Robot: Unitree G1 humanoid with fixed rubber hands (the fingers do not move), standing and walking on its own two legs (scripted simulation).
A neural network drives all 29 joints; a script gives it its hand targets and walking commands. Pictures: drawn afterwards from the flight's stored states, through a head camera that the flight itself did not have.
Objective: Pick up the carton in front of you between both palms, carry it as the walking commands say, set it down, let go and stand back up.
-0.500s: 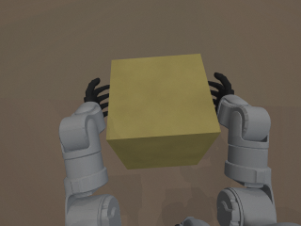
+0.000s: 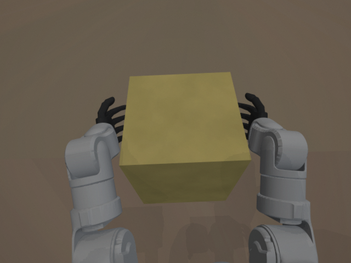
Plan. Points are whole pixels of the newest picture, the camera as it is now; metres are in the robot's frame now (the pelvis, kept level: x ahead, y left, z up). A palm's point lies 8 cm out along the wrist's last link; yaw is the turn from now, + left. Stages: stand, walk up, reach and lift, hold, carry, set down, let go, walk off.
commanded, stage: carry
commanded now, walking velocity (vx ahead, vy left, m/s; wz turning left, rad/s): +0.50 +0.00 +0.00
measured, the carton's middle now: (182, 144) +0.36 -0.03 +0.07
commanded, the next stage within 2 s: none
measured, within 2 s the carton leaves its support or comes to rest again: neither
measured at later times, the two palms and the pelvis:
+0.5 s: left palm (100, 47) +0.62 +0.16 +0.19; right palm (207, 33) +0.66 -0.14 +0.18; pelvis +0.30 -0.03 +0.05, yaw +1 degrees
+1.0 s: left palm out of the picture +0.96 +0.13 +0.24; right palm out of the picture +0.95 -0.17 +0.24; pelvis +0.61 +0.00 +0.08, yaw +0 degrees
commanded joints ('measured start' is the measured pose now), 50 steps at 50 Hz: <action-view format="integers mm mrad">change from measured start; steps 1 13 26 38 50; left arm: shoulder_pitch -547 -522 -717 -575 -523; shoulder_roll -717 -673 -812 -729 -651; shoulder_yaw -527 -579 -736 -541 -576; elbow -41 3 -144 -17 -48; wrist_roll -100 -118 -351 -130 -103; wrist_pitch -12 6 -58 -1 -13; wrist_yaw -1 -10 -55 -13 5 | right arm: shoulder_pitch -770 -597 -576 -669 -624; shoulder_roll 795 683 656 757 700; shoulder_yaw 676 568 495 609 606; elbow -175 -37 -92 -88 -89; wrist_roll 347 247 99 247 296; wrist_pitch -24 2 -41 -6 -21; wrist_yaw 75 59 12 58 60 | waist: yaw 34 117 161 -9 47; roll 32 148 -85 20 159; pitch -409 -328 -371 -409 -298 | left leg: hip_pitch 594 379 -307 684 436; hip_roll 292 205 80 337 234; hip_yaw -509 -81 -124 -660 -180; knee -245 -146 396 -214 -327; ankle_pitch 258 622 -21 357 369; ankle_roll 173 72 -11 248 107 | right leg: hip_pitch -360 141 516 -415 -78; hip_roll -41 88 -259 -6 16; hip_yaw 48 -269 218 36 -190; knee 78 -659 -933 191 -567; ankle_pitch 64 201 324 -1 148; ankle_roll -27 -34 -205 -7 -11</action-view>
